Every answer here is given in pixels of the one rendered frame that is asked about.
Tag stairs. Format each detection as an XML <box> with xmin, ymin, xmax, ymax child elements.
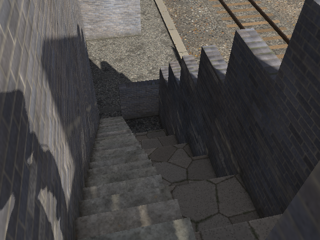
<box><xmin>75</xmin><ymin>116</ymin><xmax>196</xmax><ymax>240</ymax></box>

